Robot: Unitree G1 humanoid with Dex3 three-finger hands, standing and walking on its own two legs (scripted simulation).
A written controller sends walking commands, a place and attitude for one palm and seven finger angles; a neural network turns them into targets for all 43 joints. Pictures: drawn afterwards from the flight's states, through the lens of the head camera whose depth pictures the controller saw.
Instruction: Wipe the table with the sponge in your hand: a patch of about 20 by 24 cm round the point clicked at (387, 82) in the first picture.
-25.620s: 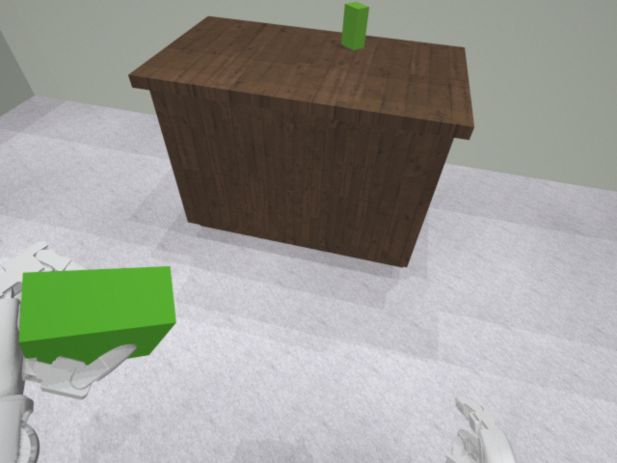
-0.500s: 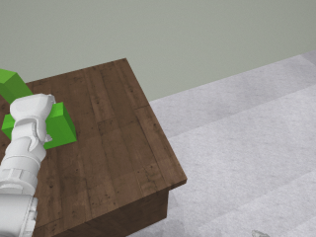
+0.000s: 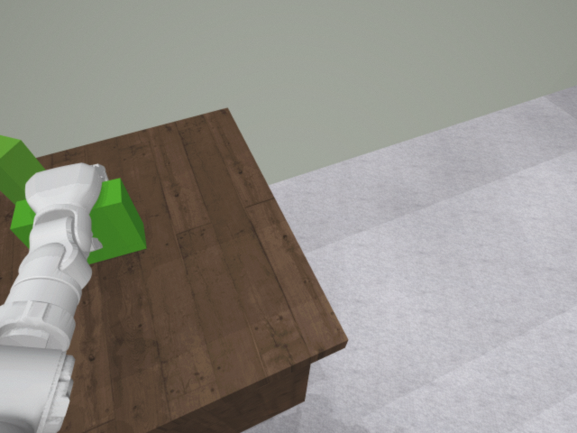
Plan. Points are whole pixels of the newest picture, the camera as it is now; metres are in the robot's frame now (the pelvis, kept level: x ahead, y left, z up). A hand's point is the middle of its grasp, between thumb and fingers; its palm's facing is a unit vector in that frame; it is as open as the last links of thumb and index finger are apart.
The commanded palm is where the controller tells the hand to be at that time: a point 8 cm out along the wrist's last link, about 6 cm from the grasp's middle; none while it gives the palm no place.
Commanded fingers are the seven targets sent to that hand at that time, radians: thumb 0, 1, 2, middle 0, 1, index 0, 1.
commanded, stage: slide across to the middle lane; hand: left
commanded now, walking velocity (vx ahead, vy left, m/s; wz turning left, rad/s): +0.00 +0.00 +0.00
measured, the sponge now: (91, 234) +0.39 +0.34 +0.02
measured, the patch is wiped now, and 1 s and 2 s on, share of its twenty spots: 0.50 0.50 0.80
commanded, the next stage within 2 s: wipe back along the middle lane in 0.36 s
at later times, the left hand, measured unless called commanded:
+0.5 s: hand (117, 209) +0.41 +0.29 +0.05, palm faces -0.10 -0.02 -0.99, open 9.4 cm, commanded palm +0.39 +0.26 +0.10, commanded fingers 0.00 0.10 1.30 -1.20 -1.60 -1.20 -1.60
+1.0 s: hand (128, 231) +0.37 +0.26 +0.05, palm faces -0.05 -0.02 -1.00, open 9.5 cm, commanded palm +0.34 +0.24 +0.08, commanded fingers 0.00 0.10 1.30 -1.20 -1.60 -1.20 -1.60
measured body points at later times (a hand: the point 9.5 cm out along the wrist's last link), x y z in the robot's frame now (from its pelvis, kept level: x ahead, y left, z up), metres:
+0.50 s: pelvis +0.01 -0.01 +0.00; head +0.06 -0.02 +0.45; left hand +0.41 +0.28 +0.11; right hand +0.15 -0.26 -0.13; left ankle -0.02 +0.09 -0.73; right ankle -0.02 -0.13 -0.73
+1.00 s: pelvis +0.00 -0.01 +0.00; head +0.02 -0.04 +0.45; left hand +0.37 +0.25 +0.11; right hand +0.17 -0.26 -0.12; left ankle -0.02 +0.09 -0.73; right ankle -0.02 -0.13 -0.73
